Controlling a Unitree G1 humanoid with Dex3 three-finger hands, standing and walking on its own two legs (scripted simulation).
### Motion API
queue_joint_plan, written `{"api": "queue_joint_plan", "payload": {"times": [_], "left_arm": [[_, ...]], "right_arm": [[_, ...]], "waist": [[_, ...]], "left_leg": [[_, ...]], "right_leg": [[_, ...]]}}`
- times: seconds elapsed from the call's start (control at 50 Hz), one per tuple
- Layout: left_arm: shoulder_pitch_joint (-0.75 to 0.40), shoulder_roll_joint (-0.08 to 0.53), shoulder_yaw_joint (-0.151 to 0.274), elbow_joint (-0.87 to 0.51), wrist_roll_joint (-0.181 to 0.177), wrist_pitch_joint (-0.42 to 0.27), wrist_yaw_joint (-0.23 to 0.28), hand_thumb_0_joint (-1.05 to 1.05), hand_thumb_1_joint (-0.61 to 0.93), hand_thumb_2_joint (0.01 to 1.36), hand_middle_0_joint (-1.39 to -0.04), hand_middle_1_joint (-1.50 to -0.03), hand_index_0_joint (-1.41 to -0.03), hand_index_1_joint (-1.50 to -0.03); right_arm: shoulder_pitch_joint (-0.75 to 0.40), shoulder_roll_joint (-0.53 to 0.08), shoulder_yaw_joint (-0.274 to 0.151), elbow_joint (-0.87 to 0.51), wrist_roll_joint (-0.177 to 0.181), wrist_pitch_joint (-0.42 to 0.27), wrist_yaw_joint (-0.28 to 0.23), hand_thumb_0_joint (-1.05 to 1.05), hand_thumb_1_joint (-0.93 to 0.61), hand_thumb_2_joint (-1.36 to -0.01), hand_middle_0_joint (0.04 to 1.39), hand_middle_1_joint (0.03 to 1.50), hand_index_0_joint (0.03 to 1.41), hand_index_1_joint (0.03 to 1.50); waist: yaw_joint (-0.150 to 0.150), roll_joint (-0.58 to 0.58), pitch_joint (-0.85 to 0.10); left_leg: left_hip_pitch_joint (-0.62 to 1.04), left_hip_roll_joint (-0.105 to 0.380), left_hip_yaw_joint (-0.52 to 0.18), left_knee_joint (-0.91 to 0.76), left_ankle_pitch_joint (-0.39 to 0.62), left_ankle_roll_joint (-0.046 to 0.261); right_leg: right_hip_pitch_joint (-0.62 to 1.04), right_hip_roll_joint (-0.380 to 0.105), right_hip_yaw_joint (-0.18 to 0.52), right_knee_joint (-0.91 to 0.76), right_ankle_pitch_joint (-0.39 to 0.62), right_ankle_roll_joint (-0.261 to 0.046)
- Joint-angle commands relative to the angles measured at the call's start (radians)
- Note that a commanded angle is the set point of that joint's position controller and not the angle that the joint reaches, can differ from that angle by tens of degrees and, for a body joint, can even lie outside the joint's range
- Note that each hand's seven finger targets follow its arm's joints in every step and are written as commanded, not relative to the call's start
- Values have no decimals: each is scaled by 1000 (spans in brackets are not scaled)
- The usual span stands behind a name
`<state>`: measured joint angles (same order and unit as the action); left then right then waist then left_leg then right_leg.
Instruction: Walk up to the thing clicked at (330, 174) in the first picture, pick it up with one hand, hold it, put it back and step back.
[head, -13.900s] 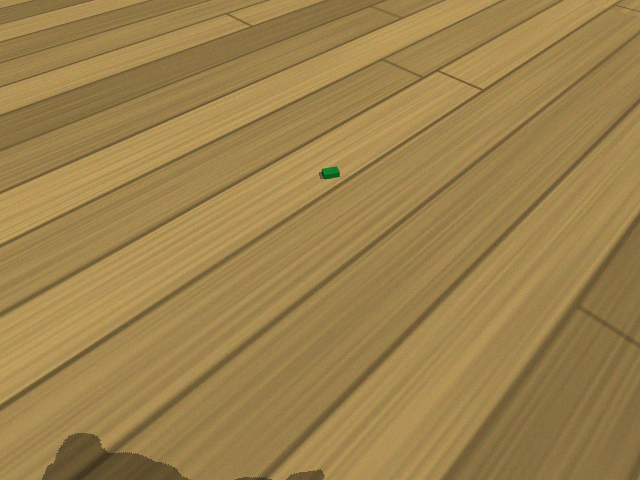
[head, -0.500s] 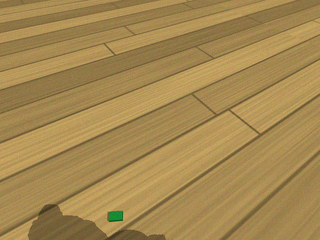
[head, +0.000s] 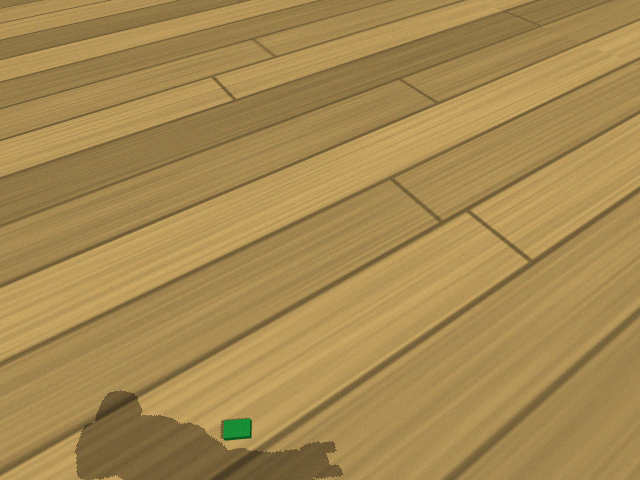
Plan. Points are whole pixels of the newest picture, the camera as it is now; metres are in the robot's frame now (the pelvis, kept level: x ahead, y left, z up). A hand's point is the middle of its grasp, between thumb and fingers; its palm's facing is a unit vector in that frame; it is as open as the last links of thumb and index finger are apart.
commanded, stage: stand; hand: left
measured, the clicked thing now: (237, 429) +0.36 +0.26 -0.77
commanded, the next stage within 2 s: walk up in 1.62 s
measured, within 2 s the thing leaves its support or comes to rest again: neither
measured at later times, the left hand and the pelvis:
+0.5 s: hand out of the picture +0.07 +0.25 -0.15, palm faces -0.01 -0.94 -0.35, open 7.4 cm; pelvis +0.00 -0.01 +0.00, yaw +0 degrees
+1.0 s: hand out of the picture +0.08 +0.25 -0.15, palm faces -0.01 -0.94 -0.35, open 7.4 cm; pelvis +0.00 +0.00 +0.00, yaw +0 degrees
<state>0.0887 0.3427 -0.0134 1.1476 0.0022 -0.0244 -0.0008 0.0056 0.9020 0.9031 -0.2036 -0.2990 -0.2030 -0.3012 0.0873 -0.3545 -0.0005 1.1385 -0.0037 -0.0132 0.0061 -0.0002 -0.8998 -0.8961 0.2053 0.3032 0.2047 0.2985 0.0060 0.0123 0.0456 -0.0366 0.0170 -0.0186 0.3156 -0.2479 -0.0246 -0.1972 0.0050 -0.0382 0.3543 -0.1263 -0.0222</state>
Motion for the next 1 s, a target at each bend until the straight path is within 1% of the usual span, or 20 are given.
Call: {"api": "queue_joint_plan", "payload": {"times": [0.0,0.04,0.12,0.16,0.22,0.28,0.3,0.32,0.34,0.42,0.44,0.46,0.5,0.52,0.58,0.66,0.74,0.76,0.78,0.98], "left_arm": [[-41,226,46,-52,1,-24,10,0,900,900,-200,-300,-200,-300],[-51,226,48,-52,1,-22,11,0,900,900,-200,-300,-200,-300],[-53,226,50,-48,1,-18,9,0,900,900,-200,-300,-200,-300],[-50,220,50,-45,3,-17,8,0,900,900,-200,-300,-200,-300],[-57,222,51,-47,3,-15,8,0,900,900,-200,-300,-200,-300],[-52,229,53,-46,4,-13,8,0,900,900,-200,-300,-200,-300],[-67,236,55,-52,6,-12,9,0,900,900,-200,-300,-200,-300],[-58,234,56,-51,4,-12,8,0,900,900,-200,-300,-200,-300],[-60,242,56,-52,4,-13,8,0,900,900,-200,-300,-200,-300],[-55,228,57,-56,2,-13,6,0,900,900,-200,-300,-200,-300],[-53,224,57,-55,1,-15,6,0,900,900,-200,-300,-200,-300],[-40,225,56,-53,0,-15,6,0,900,900,-200,-300,-200,-300],[-55,231,58,-54,1,-12,6,0,900,900,-200,-300,-200,-300],[-49,221,54,-52,1,-12,5,0,900,900,-200,-300,-200,-300],[-49,231,56,-52,3,-7,5,0,900,900,-200,-300,-200,-300],[-43,224,54,-54,2,-12,6,0,900,900,-200,-300,-200,-300],[-33,215,50,-51,-1,-10,4,0,900,900,-200,-300,-200,-300],[-46,221,53,-54,0,-10,4,0,900,900,-200,-300,-200,-300],[-38,220,52,-53,1,-10,5,0,900,900,-200,-300,-200,-300],[-44,221,51,-58,3,-10,7,0,900,900,-200,-300,-200,-300]], "right_arm": [[-24,-202,-42,-47,-1,-19,-12,0,-900,-900,200,300,200,300],[-26,-202,-42,-48,-2,-18,-14,0,-900,-900,200,300,200,300],[-22,-196,-39,-44,-3,-14,-13,0,-900,-900,200,300,200,300],[-23,-203,-42,-47,-2,-15,-13,0,-900,-900,200,300,200,300],[-11,-203,-42,-46,-3,-14,-12,0,-900,-900,200,300,200,300],[-2,-193,-42,-45,-5,-11,-9,0,-900,-900,200,300,200,300],[10,-195,-45,-47,-6,-9,-9,0,-900,-900,200,300,200,300],[12,-195,-45,-44,-6,-7,-8,0,-900,-900,200,300,200,300],[26,-192,-44,-44,-7,-8,-7,0,-900,-900,200,300,200,300],[24,-201,-46,-48,-8,-14,-10,0,-900,-900,200,300,200,300],[21,-202,-45,-53,-9,-16,-10,0,-900,-900,200,300,200,300],[20,-197,-43,-51,-8,-16,-10,0,-900,-900,200,300,200,300],[31,-196,-41,-51,-8,-14,-12,0,-900,-900,200,300,200,300],[23,-201,-40,-51,-7,-14,-13,0,-900,-900,200,300,200,300],[43,-197,-40,-50,-7,-10,-12,0,-900,-900,200,300,200,300],[39,-203,-40,-56,-8,-13,-14,0,-900,-900,200,300,200,300],[34,-206,-37,-55,-6,-15,-17,0,-900,-900,200,300,200,300],[45,-199,-34,-56,-8,-15,-18,0,-900,-900,200,300,200,300],[36,-206,-36,-59,-6,-15,-18,0,-900,-900,200,300,200,300],[36,-206,-37,-65,-6,-11,-17,0,-900,-900,200,300,200,300]], "waist": [[-2,-13,-114],[-6,-3,-113],[1,-14,-69],[0,-19,-75],[-1,-12,-58],[1,-36,-38],[-9,-43,-53],[-1,-48,-26],[-9,-55,-38],[-3,-10,-67],[-3,-1,-82],[6,-21,-72],[-1,-21,-56],[1,-13,-52],[-5,-32,-28],[-6,-12,-70],[1,1,-61],[-6,-3,-62],[-1,-1,-78],[-7,-15,-66]], "left_leg": [[-58,117,-62,-50,221,30],[-55,122,-60,-56,229,31],[-103,115,-64,-77,128,34],[-84,115,-62,-72,128,37],[-95,112,-62,-74,97,36],[-106,101,-59,-68,42,38],[-109,100,-56,-65,48,38],[-121,91,-54,-60,24,39],[-109,92,-53,-56,26,41],[-106,105,-66,-69,71,40],[-105,111,-66,-71,98,40],[-112,106,-69,-71,95,38],[-122,105,-66,-73,70,39],[-109,110,-67,-70,68,43],[-117,101,-65,-68,29,43],[-107,109,-67,-60,111,42],[-100,115,-70,-64,141,40],[-106,117,-67,-67,138,39],[-95,118,-69,-65,159,38],[-94,113,-64,-61,135,37]], "right_leg": [[149,-144,127,-24,233,-6],[144,-146,126,-23,249,-8],[139,-137,125,-51,110,-1],[127,-139,131,-56,113,-3],[114,-137,137,-68,71,-2],[91,-135,148,-101,-54,1],[102,-138,153,-101,-59,-2],[83,-137,163,-122,-102,3],[84,-143,172,-127,-116,-1],[115,-135,150,-86,-2,-6],[137,-132,139,-64,62,-7],[136,-131,137,-69,57,-4],[122,-130,140,-72,11,-4],[108,-130,140,-70,16,-4],[71,-129,151,-91,-81,-3],[123,-130,135,-52,76,-8],[121,-130,128,-39,114,-8],[124,-135,132,-36,128,-11],[139,-133,126,-32,149,-11],[133,-135,130,-47,121,-5]]}}
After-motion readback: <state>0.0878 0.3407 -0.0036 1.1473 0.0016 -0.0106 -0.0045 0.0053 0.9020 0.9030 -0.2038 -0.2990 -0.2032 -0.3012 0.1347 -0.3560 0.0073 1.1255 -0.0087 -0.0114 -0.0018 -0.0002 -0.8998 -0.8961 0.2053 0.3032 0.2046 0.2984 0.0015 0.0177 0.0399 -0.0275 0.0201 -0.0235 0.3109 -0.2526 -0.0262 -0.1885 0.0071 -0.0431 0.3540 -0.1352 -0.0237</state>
